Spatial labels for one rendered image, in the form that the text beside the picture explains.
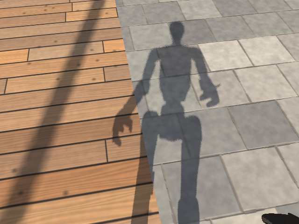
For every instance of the robot right hand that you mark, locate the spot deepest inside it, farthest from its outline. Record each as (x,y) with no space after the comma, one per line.
(272,218)

